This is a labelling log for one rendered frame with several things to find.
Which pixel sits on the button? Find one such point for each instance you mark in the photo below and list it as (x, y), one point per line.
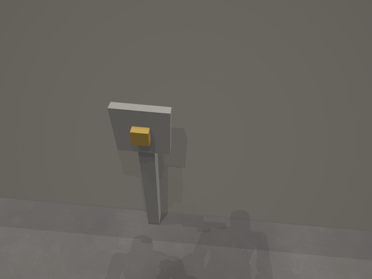
(140, 136)

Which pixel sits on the panel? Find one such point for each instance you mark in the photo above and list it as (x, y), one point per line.
(158, 118)

